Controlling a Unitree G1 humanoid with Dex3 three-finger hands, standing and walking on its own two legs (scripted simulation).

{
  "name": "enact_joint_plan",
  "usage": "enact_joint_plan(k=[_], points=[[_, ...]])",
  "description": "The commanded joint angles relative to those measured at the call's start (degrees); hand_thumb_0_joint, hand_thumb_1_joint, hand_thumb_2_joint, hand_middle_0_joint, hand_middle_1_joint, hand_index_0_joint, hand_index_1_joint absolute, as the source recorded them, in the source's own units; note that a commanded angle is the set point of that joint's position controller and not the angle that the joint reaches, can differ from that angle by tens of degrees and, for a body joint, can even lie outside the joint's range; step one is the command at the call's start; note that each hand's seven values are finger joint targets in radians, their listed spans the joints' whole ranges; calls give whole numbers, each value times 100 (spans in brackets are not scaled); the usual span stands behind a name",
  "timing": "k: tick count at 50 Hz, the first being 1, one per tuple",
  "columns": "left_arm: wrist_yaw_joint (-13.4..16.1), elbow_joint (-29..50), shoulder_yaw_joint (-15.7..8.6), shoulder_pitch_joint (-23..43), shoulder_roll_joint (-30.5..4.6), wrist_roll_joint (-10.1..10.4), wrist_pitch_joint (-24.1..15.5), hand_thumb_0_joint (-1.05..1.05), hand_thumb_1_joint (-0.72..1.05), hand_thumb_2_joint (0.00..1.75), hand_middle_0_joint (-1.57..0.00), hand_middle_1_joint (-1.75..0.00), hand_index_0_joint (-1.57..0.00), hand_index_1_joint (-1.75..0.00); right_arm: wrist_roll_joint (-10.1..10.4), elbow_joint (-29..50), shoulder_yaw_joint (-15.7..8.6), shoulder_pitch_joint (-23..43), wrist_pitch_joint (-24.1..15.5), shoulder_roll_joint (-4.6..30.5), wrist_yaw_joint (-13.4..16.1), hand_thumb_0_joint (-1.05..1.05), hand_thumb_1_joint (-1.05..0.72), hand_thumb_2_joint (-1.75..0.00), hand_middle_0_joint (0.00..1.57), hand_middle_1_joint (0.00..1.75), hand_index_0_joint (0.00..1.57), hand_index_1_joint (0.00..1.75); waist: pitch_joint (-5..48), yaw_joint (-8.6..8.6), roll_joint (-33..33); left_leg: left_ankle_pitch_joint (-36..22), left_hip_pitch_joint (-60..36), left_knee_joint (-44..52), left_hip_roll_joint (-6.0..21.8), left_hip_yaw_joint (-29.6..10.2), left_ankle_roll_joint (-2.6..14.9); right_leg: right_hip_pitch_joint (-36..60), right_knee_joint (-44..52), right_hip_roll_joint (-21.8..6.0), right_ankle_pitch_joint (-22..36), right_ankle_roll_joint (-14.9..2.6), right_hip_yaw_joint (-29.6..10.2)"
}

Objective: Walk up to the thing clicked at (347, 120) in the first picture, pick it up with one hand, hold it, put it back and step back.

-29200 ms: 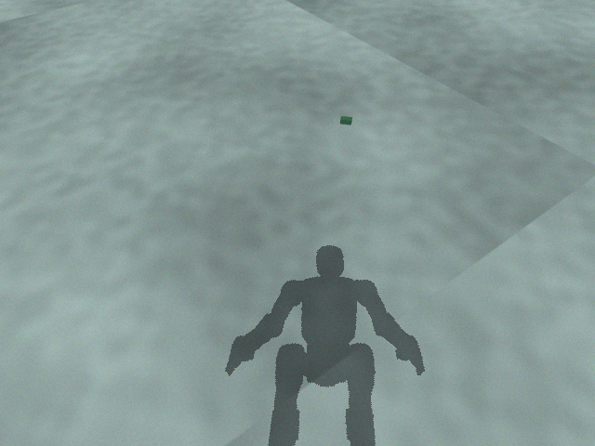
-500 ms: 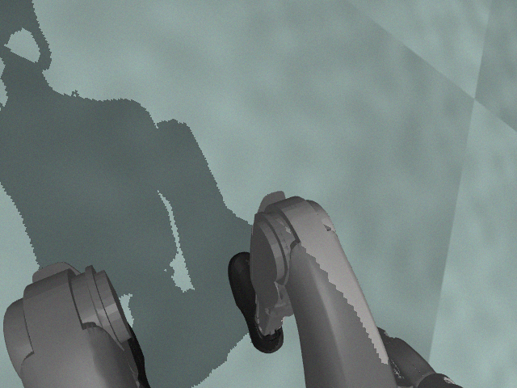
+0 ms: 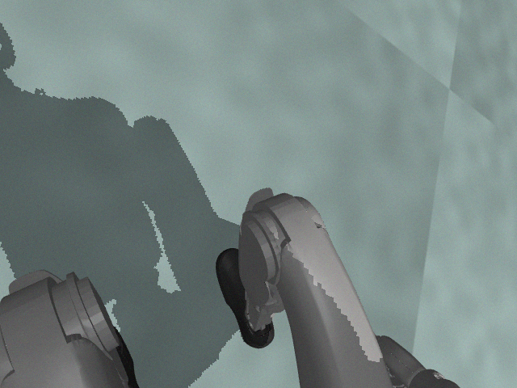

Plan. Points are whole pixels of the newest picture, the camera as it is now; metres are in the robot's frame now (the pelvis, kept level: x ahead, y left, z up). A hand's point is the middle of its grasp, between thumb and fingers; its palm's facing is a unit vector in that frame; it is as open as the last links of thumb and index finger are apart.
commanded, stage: rest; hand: left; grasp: from above
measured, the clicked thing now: out of the picture +0.47 +0.31 -0.28
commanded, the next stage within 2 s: open in 0.08 s
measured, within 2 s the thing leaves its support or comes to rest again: neither
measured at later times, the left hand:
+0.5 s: hand out of the picture +0.46 +0.30 -0.24, palm faces -0.44 -0.13 -0.89, open 8.1 cm
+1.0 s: hand out of the picture +0.46 +0.30 -0.24, palm faces -0.45 -0.13 -0.88, open 11.7 cm
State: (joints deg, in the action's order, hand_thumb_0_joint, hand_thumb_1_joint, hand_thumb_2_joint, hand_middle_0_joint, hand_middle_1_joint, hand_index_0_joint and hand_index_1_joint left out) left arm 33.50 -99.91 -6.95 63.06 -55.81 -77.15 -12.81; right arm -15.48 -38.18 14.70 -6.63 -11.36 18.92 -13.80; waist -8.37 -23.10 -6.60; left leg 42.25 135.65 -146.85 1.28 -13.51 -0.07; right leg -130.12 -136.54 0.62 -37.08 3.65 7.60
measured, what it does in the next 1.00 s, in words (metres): stands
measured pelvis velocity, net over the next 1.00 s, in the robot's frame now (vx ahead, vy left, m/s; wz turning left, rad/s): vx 0.00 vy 0.00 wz -0.02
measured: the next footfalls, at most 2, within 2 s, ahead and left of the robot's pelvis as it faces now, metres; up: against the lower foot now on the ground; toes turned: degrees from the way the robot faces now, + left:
none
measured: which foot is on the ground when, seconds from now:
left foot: down 0.00-1.00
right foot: down 0.00-1.00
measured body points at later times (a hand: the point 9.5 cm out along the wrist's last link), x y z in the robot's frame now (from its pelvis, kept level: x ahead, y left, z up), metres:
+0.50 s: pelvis +0.00 +0.00 +0.00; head +0.27 +0.13 +0.33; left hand +0.48 +0.31 -0.19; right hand +0.05 -0.25 -0.05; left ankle +0.06 +0.13 -0.27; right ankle +0.12 -0.13 -0.26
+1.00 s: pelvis +0.00 +0.00 +0.00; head +0.28 +0.12 +0.33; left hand +0.48 +0.31 -0.19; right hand +0.05 -0.25 -0.05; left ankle +0.06 +0.13 -0.27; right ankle +0.12 -0.13 -0.27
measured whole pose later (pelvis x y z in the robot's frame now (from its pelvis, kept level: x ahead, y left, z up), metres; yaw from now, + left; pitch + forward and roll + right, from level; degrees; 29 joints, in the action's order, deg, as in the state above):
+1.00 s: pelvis +0.00 +0.00 +0.00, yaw -1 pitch +29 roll -14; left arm 33.6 -99.2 -5.1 63.4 -57.7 -76.3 -13.7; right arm -15.1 -36.4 17.2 -6.2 -12.1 19.5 -14.0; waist -9.3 -23.2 -7.5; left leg 42.0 135.2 -146.7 1.4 -14.7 0.0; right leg -129.2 -135.4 1.1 -36.3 3.9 8.6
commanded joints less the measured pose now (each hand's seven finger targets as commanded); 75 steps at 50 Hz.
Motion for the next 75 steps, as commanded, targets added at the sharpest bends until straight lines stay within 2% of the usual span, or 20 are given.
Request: enact_joint_plan(k=[1,9,14,17,24,30,32,33,37,40,45,46,50,53,56,59,63,69,73,75], points=[[202,644,-60,1542,-1316,92,-47,0,93,7,-127,-3,-129,-1,34,-89,-523,-1142,-21,1915,38,0,-90,-90,20,30,20,30,3763,-226,2975,-1460,-2899,1490,52,622,55,2126,1009,290,1509,-458,699],[259,457,37,1507,-1315,132,-134,0,93,10,-127,-5,-129,-3,-1,-59,-445,-1067,-38,1948,41,0,-90,-90,20,30,20,30,3587,-293,2831,-1340,-2668,1523,74,558,66,2212,1077,342,1439,-439,748],[321,567,14,1535,-1423,84,-113,0,53,16,-90,-17,-92,-15,-8,-62,-403,-1065,-63,1965,35,0,-89,-90,20,30,20,30,3679,-281,3024,-1473,-2878,1499,85,560,45,2237,1054,340,1568,-431,764],[307,741,285,1736,-1174,91,-120,0,35,27,-82,-25,-83,-24,14,14,-381,-977,-93,1939,22,0,-89,-90,20,30,20,30,3613,-318,3078,-1328,-2813,1520,97,561,48,2181,1081,380,1448,-453,730],[280,453,109,1473,-1323,99,8,0,15,43,-67,-37,-67,-38,20,14,-381,-996,-121,1988,22,0,-89,-90,20,30,20,30,3524,-295,2944,-1263,-2777,1566,107,485,33,2107,1044,344,1400,-446,775],[151,427,220,1431,-1118,178,44,0,5,51,-57,-49,-57,-49,26,33,-353,-975,-110,1923,-27,0,-89,-90,20,30,20,30,3446,-364,2913,-1393,-2767,1517,106,477,27,2101,1025,349,1524,-432,796],[141,815,221,1712,-1259,216,-21,0,1,55,-53,-53,-54,-53,56,46,-395,-1009,-113,1999,-10,0,-90,-90,20,30,20,30,3642,-298,3178,-1448,-2931,1595,105,485,12,2185,1074,354,1519,-460,766],[178,908,-10,1696,-1559,202,-35,0,-2,57,-52,-53,-51,-54,43,29,-361,-1078,-94,1994,9,0,-90,-90,20,30,20,30,3850,-249,3222,-1597,-3084,1616,104,440,-7,2278,1057,325,1644,-460,797],[79,572,211,1470,-1186,219,-70,0,-6,61,-47,-58,-47,-58,48,57,-270,-1054,-92,1896,-27,0,-89,-90,20,30,20,30,3410,-375,2872,-1377,-2749,1512,89,495,34,2143,1085,337,1475,-431,796],[115,981,172,1622,-1419,188,-133,0,-12,65,-43,-64,-42,-64,95,116,-372,-1031,-79,1987,21,0,-89,-90,20,30,20,30,3826,-187,3238,-1402,-3058,1642,104,471,-3,2225,1083,336,1450,-481,752],[144,588,288,1433,-1132,166,-118,0,-16,69,-38,-68,-38,-68,41,76,-353,-1048,-68,1934,0,0,-89,-90,20,30,20,30,3604,-345,3010,-1569,-2922,1514,103,520,27,2249,1081,360,1640,-440,772],[196,736,121,1520,-1420,167,-123,0,-18,70,-37,-70,-37,-70,39,24,-347,-1095,-47,1963,16,0,-89,-90,20,30,20,30,3754,-260,3035,-1584,-2917,1541,115,518,30,2390,1146,385,1651,-440,770],[208,461,211,1387,-1223,149,-62,0,-20,73,-34,-71,-34,-71,29,69,-331,-1074,-53,1956,0,0,-89,-90,20,30,20,30,3495,-341,2940,-1475,-2802,1554,110,494,28,2177,1082,370,1547,-449,799],[240,677,46,1498,-1466,146,-77,0,-22,74,-31,-75,-31,-75,55,98,-342,-1093,-31,1983,43,0,-89,-90,20,30,20,30,3681,-237,3093,-1470,-2895,1633,100,491,15,2239,1094,348,1519,-471,775],[181,416,174,1394,-1323,175,-43,0,-24,76,-29,-77,-29,-77,51,120,-327,-1076,-59,1984,44,0,-89,-90,20,30,20,30,3351,-384,2755,-1203,-2611,1571,94,538,64,2203,1199,381,1342,-434,760],[164,927,193,1722,-1425,178,-87,0,-26,78,-27,-79,-27,-79,94,146,-357,-995,-84,1983,69,0,-89,-90,20,30,20,30,3688,-216,3128,-1302,-2957,1629,107,479,11,2092,1107,335,1369,-470,766],[197,558,138,1458,-1416,206,-71,0,-29,80,-26,-81,-27,-80,83,95,-347,-1044,-66,1986,78,0,-90,-90,20,30,20,30,3544,-286,2874,-1287,-2738,1596,106,500,38,2200,1149,357,1399,-444,758],[353,1246,56,1744,-1372,226,166,0,-33,83,-23,-83,-24,-82,111,62,-497,-1111,-172,1965,-36,0,-90,-90,20,30,20,30,3981,-142,3528,-1584,-3333,1681,120,523,-57,2036,1048,319,1658,-477,751],[233,2446,-286,1431,-1426,441,513,0,-40,88,-19,-86,-19,-86,256,13,-783,-1245,-65,1809,-142,0,-90,-90,20,30,20,30,5134,434,4325,-2255,-3862,1877,76,667,-125,2131,997,282,2029,-569,645],[-80,2512,-31,1192,-776,606,752,0,-40,89,-17,-88,-17,-88,362,-77,-947,-1282,41,1663,-230,0,-90,-90,20,30,20,30,5093,418,4152,-2336,-3714,1868,51,780,-90,2007,1035,298,2071,-581,562]])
